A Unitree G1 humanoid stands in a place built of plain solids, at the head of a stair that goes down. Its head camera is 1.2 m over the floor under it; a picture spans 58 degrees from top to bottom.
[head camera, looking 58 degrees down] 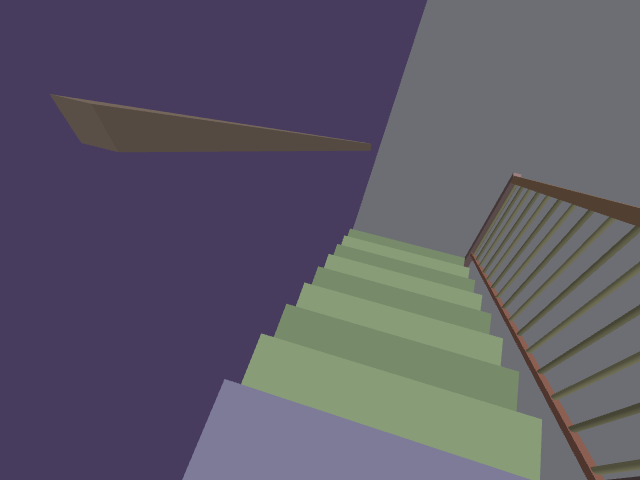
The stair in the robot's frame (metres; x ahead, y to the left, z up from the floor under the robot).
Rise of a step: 0.21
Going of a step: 0.21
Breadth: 0.91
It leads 17 degrees to the right of straight ahead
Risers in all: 9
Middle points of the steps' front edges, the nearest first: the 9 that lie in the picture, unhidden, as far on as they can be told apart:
0.17 -0.18 0.00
0.37 -0.24 -0.20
0.57 -0.30 -0.41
0.77 -0.36 -0.62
0.97 -0.43 -0.83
1.17 -0.49 -1.04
1.37 -0.55 -1.26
1.57 -0.61 -1.47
1.77 -0.68 -1.68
